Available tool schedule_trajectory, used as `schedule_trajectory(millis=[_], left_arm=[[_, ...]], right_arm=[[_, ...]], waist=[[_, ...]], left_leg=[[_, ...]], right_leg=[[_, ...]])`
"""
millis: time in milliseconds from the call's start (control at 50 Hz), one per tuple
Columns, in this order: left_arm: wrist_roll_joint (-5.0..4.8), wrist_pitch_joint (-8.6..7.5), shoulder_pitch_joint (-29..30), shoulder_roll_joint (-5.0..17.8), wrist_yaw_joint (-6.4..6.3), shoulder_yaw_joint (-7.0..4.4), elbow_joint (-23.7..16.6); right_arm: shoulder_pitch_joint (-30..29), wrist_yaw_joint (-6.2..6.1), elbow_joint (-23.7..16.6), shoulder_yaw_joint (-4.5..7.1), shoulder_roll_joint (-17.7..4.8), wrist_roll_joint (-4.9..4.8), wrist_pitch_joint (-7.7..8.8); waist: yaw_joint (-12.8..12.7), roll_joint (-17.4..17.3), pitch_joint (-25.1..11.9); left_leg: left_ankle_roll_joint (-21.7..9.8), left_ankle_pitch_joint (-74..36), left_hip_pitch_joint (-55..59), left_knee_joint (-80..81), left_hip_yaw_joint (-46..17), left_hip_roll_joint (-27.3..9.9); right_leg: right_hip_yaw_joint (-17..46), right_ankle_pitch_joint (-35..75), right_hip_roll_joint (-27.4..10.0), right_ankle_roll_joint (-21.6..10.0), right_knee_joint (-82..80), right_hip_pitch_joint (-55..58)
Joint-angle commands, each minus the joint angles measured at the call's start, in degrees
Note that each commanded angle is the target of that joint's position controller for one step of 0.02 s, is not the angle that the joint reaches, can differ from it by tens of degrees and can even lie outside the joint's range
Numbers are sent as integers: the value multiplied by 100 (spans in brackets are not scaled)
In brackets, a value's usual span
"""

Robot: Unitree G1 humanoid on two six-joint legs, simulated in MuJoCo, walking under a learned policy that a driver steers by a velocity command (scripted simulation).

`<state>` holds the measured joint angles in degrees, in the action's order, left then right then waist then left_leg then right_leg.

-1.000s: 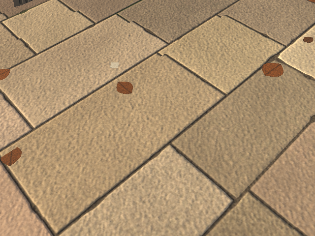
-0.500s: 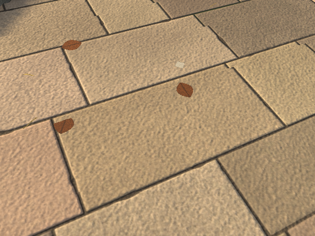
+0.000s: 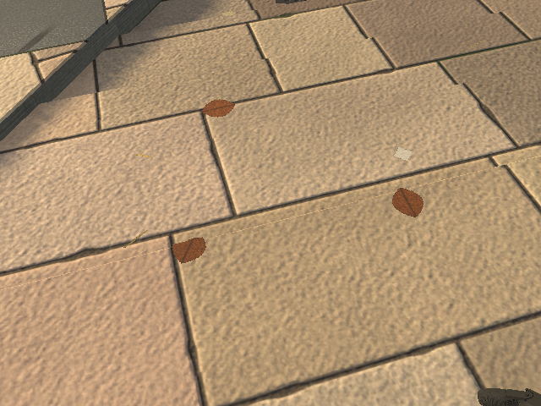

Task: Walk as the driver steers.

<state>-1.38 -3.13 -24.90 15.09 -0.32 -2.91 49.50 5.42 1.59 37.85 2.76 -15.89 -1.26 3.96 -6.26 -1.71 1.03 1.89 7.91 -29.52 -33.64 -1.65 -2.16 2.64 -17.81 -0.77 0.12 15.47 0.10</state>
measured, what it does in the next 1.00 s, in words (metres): walks ahead, turning right: left foot, then right foot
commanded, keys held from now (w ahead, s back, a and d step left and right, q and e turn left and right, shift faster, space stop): w+e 0.44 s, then e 0.40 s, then no key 0.16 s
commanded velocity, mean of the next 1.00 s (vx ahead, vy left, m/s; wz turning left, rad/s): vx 0.31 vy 0.00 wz -0.47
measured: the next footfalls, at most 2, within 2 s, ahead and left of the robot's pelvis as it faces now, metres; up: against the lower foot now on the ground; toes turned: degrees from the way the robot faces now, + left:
left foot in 0.06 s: +0.17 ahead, +0.14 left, +0.00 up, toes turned -3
right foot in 0.56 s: +0.41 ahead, -0.17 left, +0.00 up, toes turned -27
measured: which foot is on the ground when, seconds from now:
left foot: up 0.00-0.04, down 0.06-0.56, up 0.58-1.00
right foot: down 0.00-0.08, up 0.10-0.54, down 0.56-1.00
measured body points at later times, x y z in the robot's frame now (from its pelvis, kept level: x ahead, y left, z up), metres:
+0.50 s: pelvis +0.24 +0.00 -0.01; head +0.27 -0.02 +0.44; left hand +0.51 +0.17 -0.09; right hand +0.18 -0.28 -0.14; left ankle +0.13 +0.14 -0.74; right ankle +0.38 -0.16 -0.71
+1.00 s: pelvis +0.40 -0.06 -0.01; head +0.42 -0.09 +0.44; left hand +0.68 +0.11 -0.09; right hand +0.40 -0.38 -0.11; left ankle +0.54 +0.05 -0.71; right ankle +0.39 -0.15 -0.74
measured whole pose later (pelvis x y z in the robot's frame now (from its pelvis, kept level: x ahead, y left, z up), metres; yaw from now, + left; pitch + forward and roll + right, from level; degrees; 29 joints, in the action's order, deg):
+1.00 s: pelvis +0.40 -0.06 -0.01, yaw -32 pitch +2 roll +0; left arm 0.2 1.8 -9.8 17.6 -1.2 -3.6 36.7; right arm 7.5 -1.5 40.8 2.4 -17.1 0.2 0.4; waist -1.4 -1.4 1.9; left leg 5.2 15.3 -28.7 -43.3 -5.5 -1.4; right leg 8.4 -11.1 8.0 -4.0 29.3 -19.6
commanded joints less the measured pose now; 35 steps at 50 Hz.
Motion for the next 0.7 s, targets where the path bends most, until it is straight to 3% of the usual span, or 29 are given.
schedule_trajectory(millis=[20,40,60,80,100,120,140,160,180,200,240,300,380,440,460,500,520,540,560,580,600,620,640,660,680,700], left_arm=[[-62,-22,268,1251,-24,-292,-354],[-54,-15,317,1204,-28,-274,-368],[-4,-31,321,995,-16,-208,-387],[161,-56,407,519,-2,-43,-592],[-20,-140,-131,129,-49,53,-788],[-169,-151,42,805,-62,-122,-678],[-192,-137,407,987,-39,-197,-750],[-135,-108,529,884,-38,-191,-713],[-69,-79,624,793,-23,-201,-722],[-68,-20,606,690,2,-204,-708],[-68,77,654,473,39,-167,-762],[-17,138,997,406,62,-142,-986],[14,77,1708,323,221,-56,-1264],[8,71,2234,325,328,-27,-1529],[20,69,2342,365,362,-41,-1616],[80,78,2223,548,408,-139,-1719],[89,91,1839,706,410,-228,-1665],[78,107,1112,954,381,-372,-1504],[86,149,356,1262,277,-537,-1342],[72,219,284,1761,120,-582,-1312],[202,138,584,2031,179,-563,-1725],[172,128,656,1579,234,-483,-1811],[101,90,969,1364,243,-415,-1765],[25,80,1233,1181,218,-373,-1739],[29,97,1437,1065,176,-337,-1767],[125,122,1549,1062,149,-326,-1808]], right_arm=[[-338,30,-526,182,-586,-65,192],[115,-12,-385,266,-729,-52,192],[816,-85,-211,385,-959,-28,190],[1869,-169,-99,491,-1376,102,165],[2115,-114,10,535,-1688,205,115],[1839,-82,0,386,-1109,179,141],[1480,-90,1,290,-807,119,150],[1170,-82,4,232,-632,130,162],[948,-74,41,206,-500,160,170],[799,-82,72,192,-427,198,198],[719,-96,164,221,-427,185,275],[731,-126,308,287,-588,183,314],[815,-188,435,346,-817,143,258],[1086,-212,582,398,-984,61,179],[1073,-219,607,410,-1030,37,129],[1038,-268,597,454,-1211,-5,15],[1004,-298,566,477,-1297,-44,-43],[938,-312,519,477,-1309,-89,-88],[926,-311,464,411,-1163,-103,-63],[1306,-260,293,179,-367,270,-27],[1917,-186,165,74,-458,240,68],[1244,-159,189,219,-1053,73,108],[819,-188,10,197,-1023,-15,102],[760,-276,81,183,-917,74,68],[764,-333,79,207,-976,142,1],[839,-339,92,224,-1011,150,-82]], waist=[[468,1001,284],[741,930,51],[1089,763,-408],[1528,-33,-1404],[1214,-1768,-1989],[1251,-1160,-1352],[1157,-917,-667],[1006,-590,-378],[887,-544,-149],[764,-576,-34],[661,-473,63],[629,-223,270],[836,-82,440],[996,17,574],[975,18,632],[791,-174,329],[571,-305,3],[175,-294,-424],[-253,-99,-836],[230,1488,-1313],[523,1754,-2761],[62,553,-2768],[204,412,-1872],[435,-25,-1210],[586,111,-939],[732,277,-832]], left_leg=[[-151,-144,881,576,120,201],[-276,-146,1634,766,172,270],[-442,-119,2738,834,44,106],[-820,285,4349,722,-1160,-1104],[-1520,1943,5129,1601,-3633,-2264],[-1483,2622,4518,1940,-3714,-2122],[-1317,2222,3937,1953,-2785,-1947],[-1205,1478,3424,2050,-2108,-1651],[-1154,892,3027,2188,-1596,-1449],[-1089,468,2722,2335,-1135,-1289],[-1152,-217,2462,2510,-624,-1253],[-1263,-751,2409,2686,-102,-1312],[-1164,-1032,2444,2759,662,-1215],[-1067,-1205,2855,2658,957,-1334],[-1004,-1735,3008,2455,1072,-1346],[-844,-3777,3264,1676,1257,-1326],[-753,-4685,3314,1017,1304,-1268],[-624,-4907,3118,23,1361,-1130],[-333,-4031,2370,-1310,1446,-851],[8,1589,639,-3282,1355,-205],[237,3517,-635,-5115,92,644],[146,2941,-825,-5156,-569,290],[59,2412,-1026,-4753,-438,113],[94,2031,-995,-4312,-377,-116],[120,1803,-733,-3984,-398,-228],[125,1662,-343,-3841,-407,-242]], right_leg=[[1177,1173,-1302,-969,-322,-723],[1046,1746,-1167,-836,122,-868],[757,2135,-832,-638,1093,-1219],[431,934,-397,-369,2976,-2233],[174,-1533,264,-139,4651,-3783],[588,-1342,-48,-137,5450,-4237],[510,-807,-265,-195,5569,-4458],[439,-366,-447,-180,5476,-4273],[438,-60,-560,-158,5264,-4151],[428,162,-657,-145,5167,-3918],[354,408,-688,-86,5081,-3864],[400,890,-698,36,4473,-4183],[4,1902,-615,-1,3080,-3940],[-241,1917,-551,-170,2445,-3916],[-335,1801,-486,-239,2247,-3893],[-687,1390,-113,-403,2091,-3359],[-849,1183,146,-514,2084,-2813],[-897,1329,395,-676,1857,-1866],[-662,2137,438,-898,1427,-526],[1065,4681,-850,-1281,1798,1106],[4069,4409,-2244,-2764,1276,2306],[3538,3951,-1958,-2453,862,1963],[2746,3594,-1665,-2165,765,1196],[2264,3414,-1344,-1880,679,334],[1984,3514,-1193,-1801,570,-333],[1817,3581,-1069,-1748,428,-882]])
